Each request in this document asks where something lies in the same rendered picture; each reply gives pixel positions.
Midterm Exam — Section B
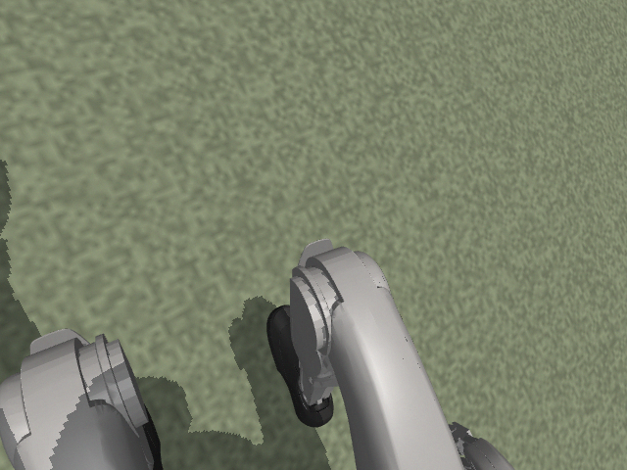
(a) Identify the left robot foot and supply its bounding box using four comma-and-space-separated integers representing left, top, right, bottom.
142, 404, 164, 470

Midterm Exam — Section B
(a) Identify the right robot hand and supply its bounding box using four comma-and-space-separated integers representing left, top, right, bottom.
448, 422, 515, 470

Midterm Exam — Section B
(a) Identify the right robot foot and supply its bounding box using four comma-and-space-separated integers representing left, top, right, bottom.
266, 305, 333, 427

